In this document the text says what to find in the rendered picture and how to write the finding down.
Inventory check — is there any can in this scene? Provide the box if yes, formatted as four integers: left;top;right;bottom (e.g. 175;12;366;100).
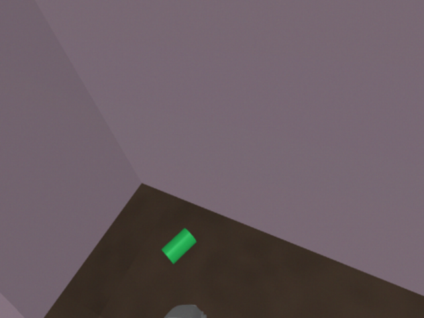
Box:
161;228;197;264

